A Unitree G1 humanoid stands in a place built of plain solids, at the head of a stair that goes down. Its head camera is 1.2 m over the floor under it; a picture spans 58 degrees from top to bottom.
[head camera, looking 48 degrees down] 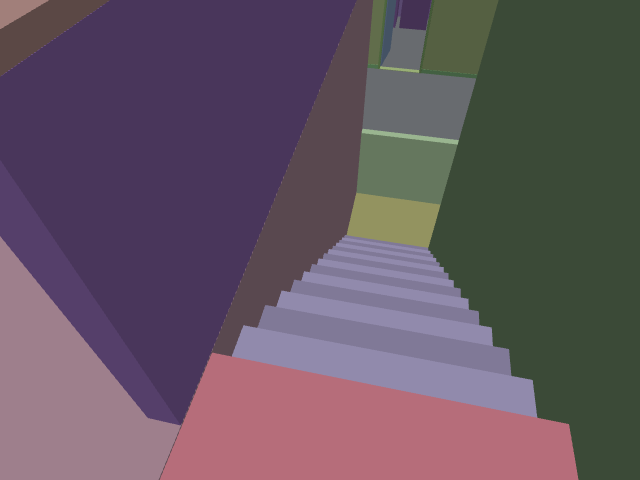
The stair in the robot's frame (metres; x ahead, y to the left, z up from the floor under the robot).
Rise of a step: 0.20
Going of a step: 0.22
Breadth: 1.02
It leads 12 degrees to the right of straight ahead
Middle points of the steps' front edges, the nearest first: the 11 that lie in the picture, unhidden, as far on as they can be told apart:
0.52 -0.17 0.00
0.73 -0.22 -0.20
0.95 -0.26 -0.39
1.16 -0.31 -0.59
1.38 -0.35 -0.78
1.59 -0.40 -0.98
1.81 -0.44 -1.18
2.02 -0.49 -1.37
2.24 -0.53 -1.57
2.45 -0.58 -1.76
2.67 -0.63 -1.96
